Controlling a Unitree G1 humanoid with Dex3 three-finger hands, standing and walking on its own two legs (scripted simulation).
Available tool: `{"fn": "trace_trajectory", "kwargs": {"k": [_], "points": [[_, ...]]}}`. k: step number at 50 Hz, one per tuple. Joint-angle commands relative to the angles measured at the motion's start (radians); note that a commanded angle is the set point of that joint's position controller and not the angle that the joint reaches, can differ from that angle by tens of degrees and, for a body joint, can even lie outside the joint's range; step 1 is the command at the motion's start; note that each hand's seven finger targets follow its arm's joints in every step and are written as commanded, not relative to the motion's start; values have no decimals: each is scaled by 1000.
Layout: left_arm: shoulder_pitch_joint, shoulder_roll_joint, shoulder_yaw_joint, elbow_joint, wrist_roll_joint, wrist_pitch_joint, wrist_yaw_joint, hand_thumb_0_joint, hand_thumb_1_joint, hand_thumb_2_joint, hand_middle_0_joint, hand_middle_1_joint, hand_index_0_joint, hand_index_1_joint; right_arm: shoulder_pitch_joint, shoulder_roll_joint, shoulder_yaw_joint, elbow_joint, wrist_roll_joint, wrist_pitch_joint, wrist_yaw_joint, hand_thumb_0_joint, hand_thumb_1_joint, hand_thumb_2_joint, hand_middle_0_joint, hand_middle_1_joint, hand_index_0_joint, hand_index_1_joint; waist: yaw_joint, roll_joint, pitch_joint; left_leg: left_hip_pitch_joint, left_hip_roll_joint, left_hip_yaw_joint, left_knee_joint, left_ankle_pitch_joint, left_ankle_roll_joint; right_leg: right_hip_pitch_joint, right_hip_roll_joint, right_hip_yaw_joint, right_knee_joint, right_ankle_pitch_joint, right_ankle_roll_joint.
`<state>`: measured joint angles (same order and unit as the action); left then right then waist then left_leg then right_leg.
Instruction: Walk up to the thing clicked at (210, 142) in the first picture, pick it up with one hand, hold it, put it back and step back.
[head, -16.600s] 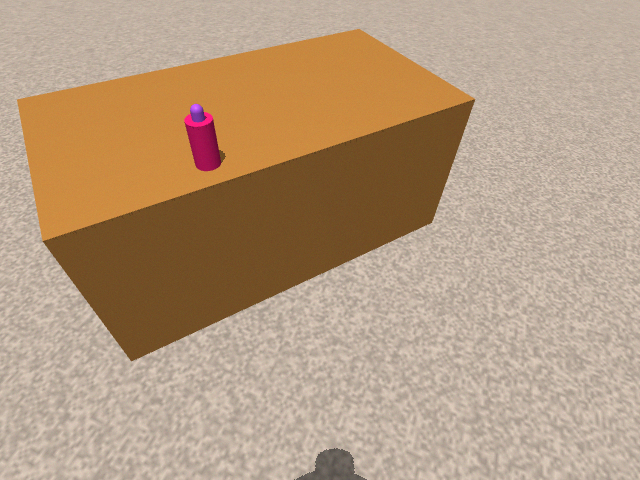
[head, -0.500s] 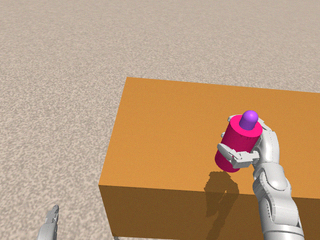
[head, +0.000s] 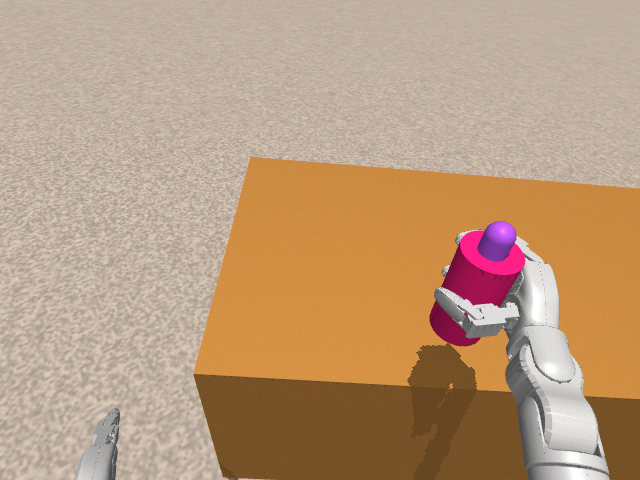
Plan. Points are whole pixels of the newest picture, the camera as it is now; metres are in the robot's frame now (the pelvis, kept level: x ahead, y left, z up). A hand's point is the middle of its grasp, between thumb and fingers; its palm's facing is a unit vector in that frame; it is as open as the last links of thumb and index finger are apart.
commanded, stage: crouch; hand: right
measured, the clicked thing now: (477, 280) +0.32 -0.17 +0.14
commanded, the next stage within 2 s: lower in 1.06 s
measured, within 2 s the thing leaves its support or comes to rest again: neither
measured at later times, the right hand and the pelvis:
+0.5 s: hand (455, 297) +0.35 -0.18 +0.08, palm faces +0.16 +0.99 +0.00, open 9.6 cm; pelvis -0.01 +0.00 +0.00, yaw +1 degrees
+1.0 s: hand (447, 295) +0.40 -0.19 +0.02, palm faces +0.16 +0.99 +0.00, open 9.6 cm; pelvis -0.01 -0.01 -0.02, yaw +2 degrees
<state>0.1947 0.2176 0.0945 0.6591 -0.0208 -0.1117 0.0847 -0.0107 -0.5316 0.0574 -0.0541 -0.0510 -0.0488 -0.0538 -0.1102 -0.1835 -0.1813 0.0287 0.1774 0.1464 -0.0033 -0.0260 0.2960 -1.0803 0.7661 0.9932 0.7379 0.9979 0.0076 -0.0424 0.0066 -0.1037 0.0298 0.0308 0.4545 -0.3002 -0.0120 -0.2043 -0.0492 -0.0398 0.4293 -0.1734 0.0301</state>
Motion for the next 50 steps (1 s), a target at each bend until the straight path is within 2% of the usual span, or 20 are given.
{"fn": "trace_trajectory", "kwargs": {"k": [1, 4, 5, 11, 16, 19, 21, 24, 25, 31, 34, 35, 38, 39, 41, 44, 46, 47, 48, 50], "points": [[-103, 126, 48, -177, 1, -60, 2, 0, -552, 54, -51, -48, -47, -51, -376, -156, -68, -302, 18, -94, -1, 0, -208, -1313, 1273, 1426, 1319, 1426, -1, 40, -224, -81, -34, 30, -81, 270, -2, 200, 28, -2, -30, 153, -42], [-99, 139, 57, -200, 3, -66, 7, 0, -526, 44, -53, -68, -67, -54, -371, -134, -43, -321, 19, -98, -1, 0, -171, -1329, 1249, 1425, 1299, 1425, 6, 50, -237, -83, -31, 25, -79, 298, -6, 221, 33, -5, -20, 178, -44], [-109, 106, 24, -211, 1, -71, 4, 0, -535, 53, -45, -51, -47, -48, -367, -131, -48, -327, 21, -99, -3, 0, -251, -1277, 1288, 1399, 1322, 1399, -6, 41, -236, -72, -29, 25, -79, 298, -6, 214, 35, -6, -18, 178, -44], [-133, 131, 43, -163, 3, -62, 1, 0, -543, 53, -44, -45, -44, -45, -352, -150, -83, -160, 8, -93, -8, 0, -220, -1310, 1303, 1438, 1346, 1438, 7, 73, -160, -120, -32, 21, -88, 224, -6, 148, 31, -5, -29, 98, -45], [-126, 95, 12, -140, 7, -64, -8, 0, -540, 49, -45, -45, -46, -43, -451, -169, -92, -48, 11, -176, 7, 0, -227, -1283, 1296, 1415, 1336, 1416, 29, 104, -155, -157, -9, -25, -98, 167, -16, 115, 38, -7, -5, 51, -53], [-117, 162, 70, -168, 12, -72, 5, 0, -543, 52, -45, -44, -45, -43, -532, -194, -101, 6, 9, -245, 12, 0, -220, -1290, 1302, 1423, 1341, 1423, 53, 82, -226, -182, -16, -25, -67, 180, -11, 141, 31, -3, 8, 58, -48], [-99, 119, 24, -175, 13, -75, 3, 0, -545, 54, -46, -45, -46, -45, -551, -191, -98, 61, 5, -296, 13, 0, -250, -1294, 1314, 1427, 1351, 1427, 42, 74, -244, -187, -24, -14, -44, 203, -8, 137, 29, -3, 22, 77, -47], [-111, 130, 38, -148, 17, -71, 9, 0, -554, 61, -47, -45, -46, -47, -608, -255, -137, 94, 4, -360, 9, 0, -214, -1294, 1296, 1422, 1336, 1422, 35, 17, -291, -198, -26, -19, -13, 230, -3, 114, 29, -5, 51, 101, -48], [-110, 131, 36, -177, 21, -76, 10, 0, -554, 63, -47, -46, -45, -48, -601, -199, -92, 163, 0, -373, 14, 0, -206, -1295, 1293, 1423, 1334, 1423, 61, 32, -324, -206, -31, -15, 1, 251, -4, 133, 25, -4, 68, 119, -49], [-128, 92, -10, -182, 27, -68, 3, 0, -568, 72, -49, -48, -44, -54, -639, -251, -128, 266, -8, -480, 14, 0, -223, -1331, 1315, 1455, 1358, 1456, 34, -6, -386, -209, -39, -11, 51, 284, 1, 79, 20, 2, 119, 170, -42], [-134, 108, -17, -237, 29, -65, 1, 0, -569, 70, -52, -49, -47, -55, -642, -240, -122, 339, -7, -510, 22, 0, -231, -1370, 1341, 1493, 1386, 1493, 49, 18, -397, -223, -43, -12, 63, 280, -1, 49, 20, 4, 131, 157, -44], [-151, 171, 40, -267, 31, -67, 10, 0, -564, 65, -54, -50, -50, -54, -696, -302, -154, 337, -13, -526, 16, 0, -212, -1381, 1338, 1502, 1388, 1502, 64, 13, -447, -228, -45, -12, 70, 282, -2, 80, 16, 7, 141, 165, -44], [-48, 146, 34, -224, 32, -59, -1, 0, -565, 67, -54, -51, -50, -55, -639, -224, -116, 476, -9, -540, 31, 0, -221, -1386, 1343, 1507, 1392, 1507, 82, 21, -353, -304, -52, -6, 81, 242, 1, 24, 14, 9, 151, 128, -44], [-68, 171, 56, -239, 33, -63, 0, 0, -562, 65, -54, -50, -51, -54, -697, -295, -159, 424, -12, -561, 24, 0, -205, -1368, 1324, 1487, 1373, 1487, 78, 12, -387, -305, -52, -6, 91, 232, 1, 29, 11, 11, 159, 123, -43], [-47, 141, 32, -264, 36, -62, -5, 0, -563, 65, -54, -50, -50, -53, -756, -315, -163, 414, -26, -583, 17, 0, -198, -1347, 1307, 1466, 1355, 1466, 81, -17, -420, -325, -54, -7, 105, 223, 5, 38, 8, 15, 175, 124, -42], [15, 81, -11, -254, 32, -58, -20, 0, -564, 69, -55, -53, -51, -57, -668, -216, -116, 554, -22, -590, 38, 0, -216, -1332, 1294, 1445, 1339, 1445, 89, 12, -372, -358, -56, -8, 132, 250, 1, -13, 11, 13, 208, 155, -45], [-19, 175, 63, -307, 37, -62, -11, 0, -563, 66, -54, -50, -50, -54, -763, -327, -172, 508, -31, -610, 33, 0, -184, -1307, 1267, 1420, 1312, 1420, 95, -4, -450, -371, -58, -9, 148, 244, 2, 3, 6, 20, 224, 157, -45], [-6, 135, 20, -299, 39, -56, -19, 0, -559, 63, -54, -51, -51, -54, -780, -357, -183, 474, -39, -618, 31, 0, -211, -1307, 1273, 1419, 1315, 1419, 76, -49, -443, -378, -55, -12, 154, 230, 6, -3, 7, 17, 228, 155, -41], [13, 102, 4, -309, 42, -56, -25, 0, -554, 61, -54, -53, -53, -54, -800, -290, -140, 493, -39, -626, 38, 0, -213, -1320, 1279, 1430, 1322, 1430, 99, -57, -444, -401, -55, -14, 157, 224, 6, -2, 6, 17, 244, 147, -42], [11, 127, 34, -299, 37, -55, -27, 0, -550, 60, -55, -55, -55, -55, -732, -295, -169, 552, -29, -626, 41, 0, -220, -1323, 1282, 1432, 1325, 1433, 85, -24, -435, -392, -55, -12, 179, 243, 3, -43, 10, 19, 260, 159, -43]]}}
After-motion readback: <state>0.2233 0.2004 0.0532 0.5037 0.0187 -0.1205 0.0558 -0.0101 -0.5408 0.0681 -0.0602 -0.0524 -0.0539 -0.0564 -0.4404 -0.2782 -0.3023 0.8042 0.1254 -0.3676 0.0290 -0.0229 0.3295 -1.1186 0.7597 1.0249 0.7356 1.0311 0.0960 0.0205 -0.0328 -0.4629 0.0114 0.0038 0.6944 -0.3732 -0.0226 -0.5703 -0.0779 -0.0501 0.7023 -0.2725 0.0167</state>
